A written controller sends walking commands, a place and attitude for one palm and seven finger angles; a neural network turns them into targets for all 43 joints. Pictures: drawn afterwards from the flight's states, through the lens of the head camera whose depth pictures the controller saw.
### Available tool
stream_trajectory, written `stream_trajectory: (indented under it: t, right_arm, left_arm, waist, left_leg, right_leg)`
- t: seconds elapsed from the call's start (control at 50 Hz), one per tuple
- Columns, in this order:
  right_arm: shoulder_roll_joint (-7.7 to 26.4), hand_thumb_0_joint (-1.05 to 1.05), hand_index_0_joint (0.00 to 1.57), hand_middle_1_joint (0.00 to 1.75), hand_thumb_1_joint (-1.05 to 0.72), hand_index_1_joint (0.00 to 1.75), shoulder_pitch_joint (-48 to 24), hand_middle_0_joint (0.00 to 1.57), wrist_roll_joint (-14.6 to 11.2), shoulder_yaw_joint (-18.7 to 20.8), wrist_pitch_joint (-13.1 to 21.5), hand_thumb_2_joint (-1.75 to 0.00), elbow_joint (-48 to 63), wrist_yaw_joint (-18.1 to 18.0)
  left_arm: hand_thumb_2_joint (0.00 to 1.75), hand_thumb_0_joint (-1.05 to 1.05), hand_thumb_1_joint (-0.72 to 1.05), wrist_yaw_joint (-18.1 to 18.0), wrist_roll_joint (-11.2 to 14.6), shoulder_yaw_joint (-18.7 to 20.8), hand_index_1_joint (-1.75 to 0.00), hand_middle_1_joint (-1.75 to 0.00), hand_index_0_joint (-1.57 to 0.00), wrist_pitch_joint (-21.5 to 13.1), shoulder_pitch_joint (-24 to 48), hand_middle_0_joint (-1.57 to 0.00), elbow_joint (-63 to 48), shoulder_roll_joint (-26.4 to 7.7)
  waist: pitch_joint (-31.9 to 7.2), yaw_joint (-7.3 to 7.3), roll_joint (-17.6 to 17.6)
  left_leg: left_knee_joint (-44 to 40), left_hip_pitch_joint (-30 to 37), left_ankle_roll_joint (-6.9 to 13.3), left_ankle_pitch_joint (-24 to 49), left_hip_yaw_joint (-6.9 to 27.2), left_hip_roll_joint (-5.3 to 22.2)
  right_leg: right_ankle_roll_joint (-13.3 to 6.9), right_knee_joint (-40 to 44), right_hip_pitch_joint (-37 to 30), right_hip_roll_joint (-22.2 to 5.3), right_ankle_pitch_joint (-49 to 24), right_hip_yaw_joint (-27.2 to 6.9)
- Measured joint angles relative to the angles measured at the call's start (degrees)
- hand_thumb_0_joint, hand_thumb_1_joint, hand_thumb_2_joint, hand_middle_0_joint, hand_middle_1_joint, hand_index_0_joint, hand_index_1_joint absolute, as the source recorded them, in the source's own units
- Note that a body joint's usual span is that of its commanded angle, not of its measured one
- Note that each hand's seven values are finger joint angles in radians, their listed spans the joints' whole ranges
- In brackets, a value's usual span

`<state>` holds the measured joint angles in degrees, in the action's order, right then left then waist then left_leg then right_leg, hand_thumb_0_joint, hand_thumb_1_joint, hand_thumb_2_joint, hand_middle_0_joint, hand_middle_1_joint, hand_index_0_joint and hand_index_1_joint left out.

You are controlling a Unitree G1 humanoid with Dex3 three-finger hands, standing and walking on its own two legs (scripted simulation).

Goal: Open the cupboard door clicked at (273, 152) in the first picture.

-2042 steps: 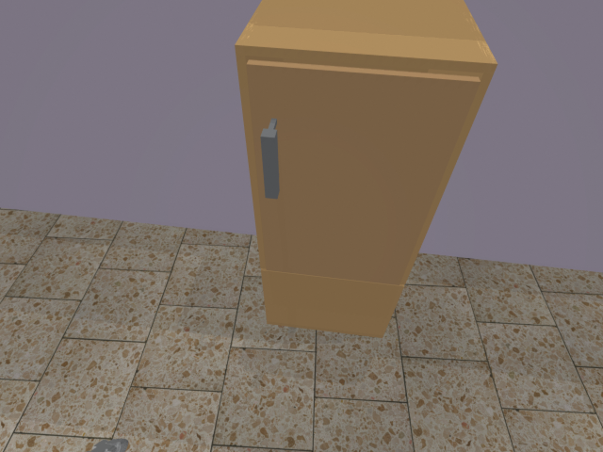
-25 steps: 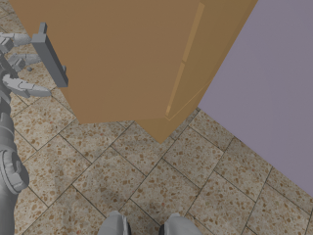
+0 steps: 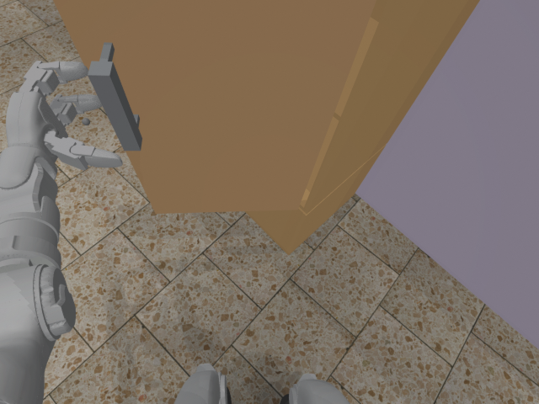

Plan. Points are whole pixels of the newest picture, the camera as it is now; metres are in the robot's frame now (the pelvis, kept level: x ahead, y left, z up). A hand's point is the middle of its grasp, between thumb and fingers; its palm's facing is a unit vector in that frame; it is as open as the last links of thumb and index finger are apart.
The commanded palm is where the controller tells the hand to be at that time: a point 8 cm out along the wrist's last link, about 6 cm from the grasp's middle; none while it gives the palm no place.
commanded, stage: slide the fingers in behind the handle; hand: left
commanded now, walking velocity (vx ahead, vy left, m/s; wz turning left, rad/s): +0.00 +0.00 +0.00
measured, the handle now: (121, 100) +0.53 +0.21 +0.09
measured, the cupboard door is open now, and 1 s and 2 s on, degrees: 50 50 50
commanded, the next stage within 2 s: move the hooked fingers beside the handle in 0.78 s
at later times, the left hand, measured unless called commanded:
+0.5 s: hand (93, 125) +0.48 +0.23 +0.09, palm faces +0.12 -0.99 +0.00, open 14.8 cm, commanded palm +0.47 +0.22 +0.09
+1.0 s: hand (103, 130) +0.47 +0.22 +0.09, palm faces +0.15 -0.99 +0.00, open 15.5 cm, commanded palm +0.46 +0.22 +0.09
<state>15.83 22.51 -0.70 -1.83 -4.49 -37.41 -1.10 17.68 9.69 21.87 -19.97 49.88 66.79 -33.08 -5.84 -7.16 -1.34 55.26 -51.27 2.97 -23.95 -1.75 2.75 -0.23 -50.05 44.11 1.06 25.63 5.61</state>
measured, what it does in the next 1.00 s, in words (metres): stands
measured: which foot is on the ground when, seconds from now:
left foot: down 0.00-1.00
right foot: down 0.00-1.00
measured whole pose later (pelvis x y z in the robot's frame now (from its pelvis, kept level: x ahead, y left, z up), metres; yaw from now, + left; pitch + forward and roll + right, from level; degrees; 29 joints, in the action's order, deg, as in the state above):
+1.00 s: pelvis +0.00 +0.00 +0.00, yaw +2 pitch +18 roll -4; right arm 15.3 21.4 0.0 -0.6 -1.3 -41.0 0.8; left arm 8.0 10.9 14.5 -22.8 49.7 65.7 -24.9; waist -5.9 -5.1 -2.2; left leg 55.4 -50.5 2.7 -23.4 0.1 1.2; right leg -0.4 -50.7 42.7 0.1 26.3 6.9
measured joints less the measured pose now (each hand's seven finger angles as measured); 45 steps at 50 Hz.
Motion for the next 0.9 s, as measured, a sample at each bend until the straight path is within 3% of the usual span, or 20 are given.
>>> stream_trajectory:
  t: [0.46,0.8,0.9]
  right_arm:
    - [-0.7,0.0,0.2,0.3,-0.9,0.3,-0.3,0.21,0.8,1.1,1.7,-0.89,-2.4,1.6]
    - [-0.7,0.0,0.2,0.3,-0.9,0.3,-0.7,0.21,0.9,1.3,2.9,-0.89,-3.5,2.0]
    - [-0.5,0.0,0.2,0.3,-0.9,0.3,-0.8,0.21,0.8,1.3,3.0,-0.89,-3.7,2.0]
  left_arm:
    - [0.3,-0.02,-0.5,-7.7,0.9,-6.9,-1.15,-1.17,-0.14,-1.4,1.6,-0.15,-0.8,5.6]
    - [0.3,-0.02,-0.5,-10.2,0.9,-8.9,-1.12,-1.13,-0.06,-1.7,1.5,-0.1,-0.8,7.0]
    - [0.3,-0.02,-0.5,-9.6,1.5,-8.4,-1.09,-1.15,-0.01,-2.3,0.3,-0.15,-1.1,7.8]
  waist:
    - [-0.2,1.66,-0.5]
    - [0.1,2.03,-0.9]
    - [0.0,2.18,-1.0]
  left_leg:
    - [0.9,-0.6,0.4,0.2,1.3,-1.4]
    - [0.6,-0.2,0.1,0.6,1.9,-1.8]
    - [0.3,0.5,-0.1,0.6,1.9,-1.7]
  right_leg:
    - [0.4,-0.8,-0.2,-1.2,0.5,1.2]
    - [0.2,-0.9,-0.7,-1.2,0.5,1.4]
    - [0.0,-0.6,-1.3,-1.1,0.5,1.3]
